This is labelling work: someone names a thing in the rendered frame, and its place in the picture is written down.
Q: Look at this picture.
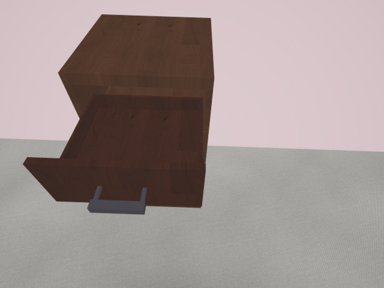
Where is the drawer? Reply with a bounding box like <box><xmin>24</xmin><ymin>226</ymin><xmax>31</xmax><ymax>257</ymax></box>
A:
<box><xmin>23</xmin><ymin>94</ymin><xmax>206</xmax><ymax>206</ymax></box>

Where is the cabinet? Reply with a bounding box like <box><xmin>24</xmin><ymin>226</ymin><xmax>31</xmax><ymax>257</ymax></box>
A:
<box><xmin>58</xmin><ymin>14</ymin><xmax>214</xmax><ymax>208</ymax></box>

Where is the handle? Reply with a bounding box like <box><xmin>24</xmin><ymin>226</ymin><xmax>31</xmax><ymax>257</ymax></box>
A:
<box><xmin>87</xmin><ymin>186</ymin><xmax>147</xmax><ymax>215</ymax></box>

